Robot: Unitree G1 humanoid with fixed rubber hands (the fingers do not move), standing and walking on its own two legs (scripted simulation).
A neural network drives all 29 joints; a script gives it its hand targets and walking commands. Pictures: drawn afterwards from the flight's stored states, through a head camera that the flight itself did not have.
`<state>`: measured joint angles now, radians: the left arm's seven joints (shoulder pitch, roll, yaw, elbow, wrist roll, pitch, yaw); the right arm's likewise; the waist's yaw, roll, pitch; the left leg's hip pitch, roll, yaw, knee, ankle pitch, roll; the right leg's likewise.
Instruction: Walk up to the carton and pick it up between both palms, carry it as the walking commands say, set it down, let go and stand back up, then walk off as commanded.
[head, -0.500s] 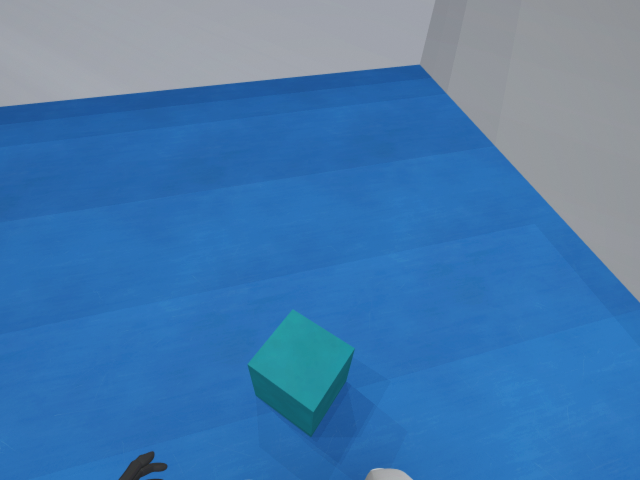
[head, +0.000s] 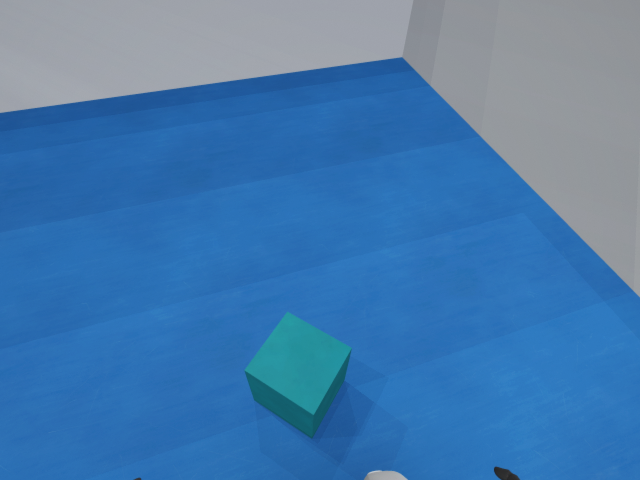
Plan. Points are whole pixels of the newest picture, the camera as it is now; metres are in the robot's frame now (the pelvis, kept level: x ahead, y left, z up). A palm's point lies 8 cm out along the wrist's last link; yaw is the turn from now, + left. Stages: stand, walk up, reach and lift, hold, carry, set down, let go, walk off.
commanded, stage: walk up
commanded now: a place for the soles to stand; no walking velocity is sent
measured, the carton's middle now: (299, 375) +0.46 +0.05 -0.64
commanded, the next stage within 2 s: none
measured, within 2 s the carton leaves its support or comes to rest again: neither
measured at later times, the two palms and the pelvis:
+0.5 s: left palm out of the picture +0.13 +0.25 -0.11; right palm out of the picture +0.07 -0.28 -0.12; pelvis +0.01 +0.00 -0.01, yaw -4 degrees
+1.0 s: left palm out of the picture +0.08 +0.42 -0.12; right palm out of the picture +0.07 -0.18 -0.12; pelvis -0.01 +0.13 -0.02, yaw -12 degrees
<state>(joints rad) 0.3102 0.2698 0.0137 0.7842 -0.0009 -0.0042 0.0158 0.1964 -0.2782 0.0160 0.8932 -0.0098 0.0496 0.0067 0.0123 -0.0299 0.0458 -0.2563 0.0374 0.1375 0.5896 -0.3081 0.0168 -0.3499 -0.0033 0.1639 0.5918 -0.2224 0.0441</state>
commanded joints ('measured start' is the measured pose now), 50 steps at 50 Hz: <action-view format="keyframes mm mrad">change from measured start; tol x16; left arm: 1 38 127 36 -68 2 -16 11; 27 -54 154 31 -115 6 -5 13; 31 -17 142 34 -119 0 -5 15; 33 272 265 110 -71 30 0 89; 39 -4 233 131 -151 48 -33 119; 50 -43 46 86 -261 46 11 96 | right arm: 1 -31 -162 -36 -68 0 1 -10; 30 6 -182 -44 -123 -2 9 0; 33 -188 -185 -80 -229 -83 59 45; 50 227 -272 -88 -277 -52 46 51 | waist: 1 6 25 -40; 30 -20 4 -72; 35 69 -53 115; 45 -5 -184 -160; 48 -159 -86 -86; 50 -192 400 3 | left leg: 1 26 133 -113 -135 -36 81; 14 108 154 -60 -86 190 92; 31 45 146 -62 -107 -93 96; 33 -212 -44 -46 297 -384 27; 36 -475 -5 -314 575 -237 -36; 45 -97 -13 -208 463 -149 -50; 48 261 -74 -89 79 -141 -58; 50 203 298 -667 -287 -312 30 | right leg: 1 -8 -19 10 -3 129 -67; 6 -89 -93 218 -96 160 -120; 15 -16 5 2 84 253 -68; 24 -150 -42 210 -76 26 -106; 31 -42 -7 74 45 121 -80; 34 94 -225 783 -356 -627 -248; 35 110 -222 794 -355 -703 -255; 46 -140 -99 312 -202 -315 -145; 48 -381 0 219 -50 -467 -118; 50 -561 244 42 518 -638 -19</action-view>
